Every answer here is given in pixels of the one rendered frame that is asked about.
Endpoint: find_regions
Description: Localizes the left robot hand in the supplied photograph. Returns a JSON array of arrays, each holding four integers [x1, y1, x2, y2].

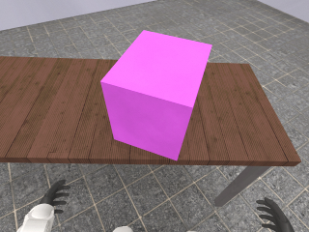
[[39, 179, 70, 214]]

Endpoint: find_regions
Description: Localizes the robot left forearm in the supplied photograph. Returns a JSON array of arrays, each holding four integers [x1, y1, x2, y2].
[[16, 203, 55, 232]]

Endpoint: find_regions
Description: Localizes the table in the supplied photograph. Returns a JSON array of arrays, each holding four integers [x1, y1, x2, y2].
[[0, 56, 301, 207]]

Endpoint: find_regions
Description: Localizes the carton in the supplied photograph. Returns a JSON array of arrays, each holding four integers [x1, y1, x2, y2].
[[100, 30, 212, 160]]

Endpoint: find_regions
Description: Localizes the right robot hand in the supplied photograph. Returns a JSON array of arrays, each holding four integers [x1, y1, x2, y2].
[[256, 197, 295, 232]]

